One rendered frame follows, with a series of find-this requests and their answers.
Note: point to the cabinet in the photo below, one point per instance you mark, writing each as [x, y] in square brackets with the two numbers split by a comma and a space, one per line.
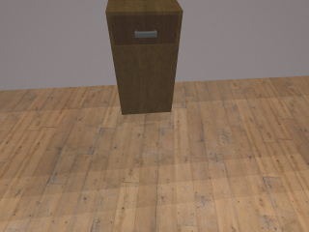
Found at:
[145, 73]

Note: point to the drawer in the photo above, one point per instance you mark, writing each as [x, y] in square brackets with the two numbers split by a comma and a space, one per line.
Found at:
[124, 27]

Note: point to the handle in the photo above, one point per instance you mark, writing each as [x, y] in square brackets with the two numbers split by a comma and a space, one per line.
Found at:
[145, 34]

